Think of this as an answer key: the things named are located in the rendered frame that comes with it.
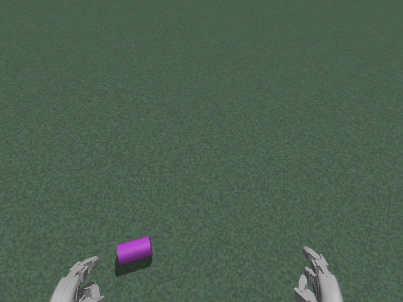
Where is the can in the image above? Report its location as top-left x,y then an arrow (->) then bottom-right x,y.
117,236 -> 153,265

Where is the right robot hand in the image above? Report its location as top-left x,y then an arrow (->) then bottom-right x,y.
294,246 -> 344,302

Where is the left robot hand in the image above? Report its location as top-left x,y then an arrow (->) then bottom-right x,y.
49,256 -> 104,302

